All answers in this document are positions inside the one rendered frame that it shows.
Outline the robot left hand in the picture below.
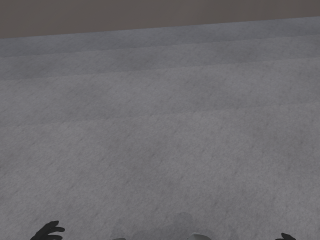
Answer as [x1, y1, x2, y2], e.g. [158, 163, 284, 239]
[30, 220, 65, 240]

